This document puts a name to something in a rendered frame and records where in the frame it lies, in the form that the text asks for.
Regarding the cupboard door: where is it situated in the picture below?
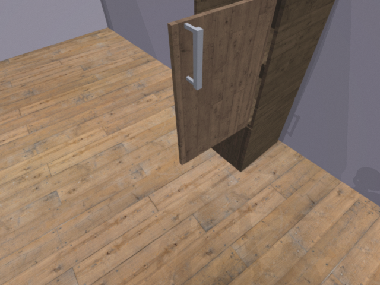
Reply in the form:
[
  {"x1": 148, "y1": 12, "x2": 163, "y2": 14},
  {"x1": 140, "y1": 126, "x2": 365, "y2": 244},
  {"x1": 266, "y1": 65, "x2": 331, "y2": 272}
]
[{"x1": 167, "y1": 0, "x2": 277, "y2": 165}]

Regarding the handle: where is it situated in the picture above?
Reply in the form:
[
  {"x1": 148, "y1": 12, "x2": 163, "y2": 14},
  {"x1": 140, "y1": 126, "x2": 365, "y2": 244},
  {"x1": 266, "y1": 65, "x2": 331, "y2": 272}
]
[{"x1": 184, "y1": 23, "x2": 204, "y2": 90}]

